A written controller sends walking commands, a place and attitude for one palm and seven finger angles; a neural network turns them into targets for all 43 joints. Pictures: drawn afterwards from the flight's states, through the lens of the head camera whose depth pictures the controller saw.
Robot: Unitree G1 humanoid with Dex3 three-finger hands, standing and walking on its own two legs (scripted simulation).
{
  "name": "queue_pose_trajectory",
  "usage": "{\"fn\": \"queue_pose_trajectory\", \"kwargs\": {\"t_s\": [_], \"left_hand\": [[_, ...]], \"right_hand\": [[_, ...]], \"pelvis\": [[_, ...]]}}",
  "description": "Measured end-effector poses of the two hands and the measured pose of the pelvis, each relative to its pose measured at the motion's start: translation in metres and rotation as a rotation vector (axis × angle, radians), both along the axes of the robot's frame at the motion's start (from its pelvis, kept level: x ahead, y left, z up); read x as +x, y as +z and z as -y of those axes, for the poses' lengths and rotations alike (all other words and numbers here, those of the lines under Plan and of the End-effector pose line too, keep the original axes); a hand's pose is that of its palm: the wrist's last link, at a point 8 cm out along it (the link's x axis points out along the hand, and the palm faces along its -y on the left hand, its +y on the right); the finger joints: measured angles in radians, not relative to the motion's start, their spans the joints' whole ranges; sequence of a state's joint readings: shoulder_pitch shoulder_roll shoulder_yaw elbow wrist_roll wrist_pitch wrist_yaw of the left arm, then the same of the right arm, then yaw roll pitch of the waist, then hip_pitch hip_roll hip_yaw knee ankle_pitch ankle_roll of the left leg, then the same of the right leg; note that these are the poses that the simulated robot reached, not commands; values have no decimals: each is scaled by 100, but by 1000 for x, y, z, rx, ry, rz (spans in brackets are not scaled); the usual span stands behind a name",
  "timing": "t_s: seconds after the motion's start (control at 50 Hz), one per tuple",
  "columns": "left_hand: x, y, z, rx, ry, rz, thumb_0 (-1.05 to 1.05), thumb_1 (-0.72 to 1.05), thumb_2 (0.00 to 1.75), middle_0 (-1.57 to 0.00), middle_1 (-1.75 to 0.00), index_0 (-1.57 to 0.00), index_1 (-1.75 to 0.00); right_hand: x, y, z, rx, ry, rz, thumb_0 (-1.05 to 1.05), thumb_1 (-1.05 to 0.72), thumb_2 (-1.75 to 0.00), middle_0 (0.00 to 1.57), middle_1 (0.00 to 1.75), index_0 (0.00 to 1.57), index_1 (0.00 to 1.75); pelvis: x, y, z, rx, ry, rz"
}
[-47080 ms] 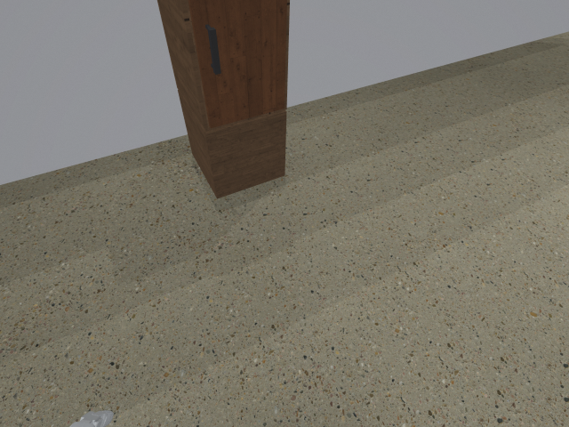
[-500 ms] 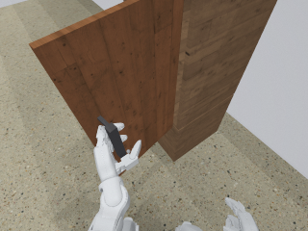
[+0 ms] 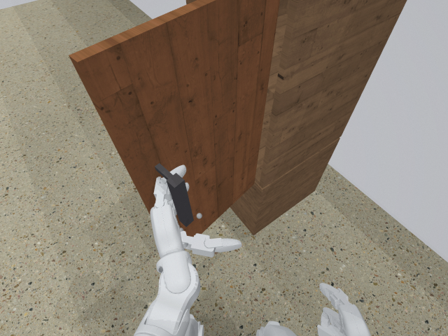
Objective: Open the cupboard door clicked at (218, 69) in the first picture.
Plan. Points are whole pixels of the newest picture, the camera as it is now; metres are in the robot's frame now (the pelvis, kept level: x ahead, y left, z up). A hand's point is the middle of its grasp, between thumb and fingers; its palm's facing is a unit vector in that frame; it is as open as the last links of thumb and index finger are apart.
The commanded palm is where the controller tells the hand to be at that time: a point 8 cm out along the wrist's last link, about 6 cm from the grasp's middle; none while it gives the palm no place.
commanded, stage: slide the hand sideways off the handle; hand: left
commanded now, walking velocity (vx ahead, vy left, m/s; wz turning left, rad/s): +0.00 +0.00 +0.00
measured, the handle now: (174, 196) +0.35 +0.11 +0.04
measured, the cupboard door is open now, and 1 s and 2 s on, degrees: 100 100 100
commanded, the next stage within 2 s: draw the hand back to the body in 1.30 s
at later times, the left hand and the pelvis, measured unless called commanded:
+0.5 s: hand (190, 230) +0.29 +0.07 +0.05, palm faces -0.07 -1.00 +0.03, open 16.3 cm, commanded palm +0.24 +0.12 +0.04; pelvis +0.00 +0.03 +0.00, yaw -1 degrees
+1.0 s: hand (163, 268) +0.22 +0.11 +0.05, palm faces -0.05 -1.00 +0.01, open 16.4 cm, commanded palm +0.20 +0.17 +0.04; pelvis +0.01 +0.02 -0.02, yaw +0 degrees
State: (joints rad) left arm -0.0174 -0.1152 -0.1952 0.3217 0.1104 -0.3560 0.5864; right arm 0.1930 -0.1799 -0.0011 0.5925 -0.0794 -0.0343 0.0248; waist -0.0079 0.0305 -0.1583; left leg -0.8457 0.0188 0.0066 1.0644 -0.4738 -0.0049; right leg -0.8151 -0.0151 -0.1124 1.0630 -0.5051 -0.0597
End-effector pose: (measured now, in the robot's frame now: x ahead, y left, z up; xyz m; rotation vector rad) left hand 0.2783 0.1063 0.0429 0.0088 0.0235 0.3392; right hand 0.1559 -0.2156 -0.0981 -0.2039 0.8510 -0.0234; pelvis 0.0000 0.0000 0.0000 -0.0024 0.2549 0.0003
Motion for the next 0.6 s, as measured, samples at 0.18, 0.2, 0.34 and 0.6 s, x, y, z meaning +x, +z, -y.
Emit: {"fn": "queue_pose_trajectory", "kwargs": {"t_s": [0.18, 0.2, 0.34, 0.6], "left_hand": [[-2, -1, -9, 41, -117, 15, -1, -50, 30, -35, -56, -30, -60], [-2, -2, -12, 60, -181, 21, -1, -50, 30, -33, -53, -27, -57], [-3, 0, -25, 5, -440, 7, -2, -50, 29, -19, -38, -12, -40], [-29, 8, -27, -49, -411, 18, -1, -50, 30, -10, -37, -14, -33]], "right_hand": [[-1, -1, -10, 8, 16, 15, 1, -91, -90, 20, 30, 20, 30], [-2, -1, -10, 8, 14, 16, 1, -91, -90, 20, 30, 20, 30], [-12, 1, -8, 12, -35, 33, 1, -91, -90, 20, 30, 20, 30], [1, 18, -15, 8, -52, 71, 2, -91, -90, 20, 30, 20, 30]], "pelvis": [[-5, -4, -7, -6, 8, 1], [-6, -4, -8, -7, 10, 1], [-7, -4, -18, -17, 7, 15], [14, -4, -28, -15, -24, -7]]}}
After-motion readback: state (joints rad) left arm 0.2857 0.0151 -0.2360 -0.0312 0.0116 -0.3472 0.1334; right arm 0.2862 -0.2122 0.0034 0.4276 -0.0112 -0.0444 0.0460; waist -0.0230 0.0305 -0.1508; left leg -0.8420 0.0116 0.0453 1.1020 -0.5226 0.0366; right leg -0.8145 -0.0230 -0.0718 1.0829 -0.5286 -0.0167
